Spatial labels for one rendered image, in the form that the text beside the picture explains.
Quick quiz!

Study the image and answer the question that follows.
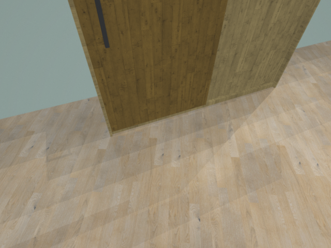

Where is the wardrobe door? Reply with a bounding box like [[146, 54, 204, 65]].
[[73, 0, 228, 132], [207, 0, 312, 101]]

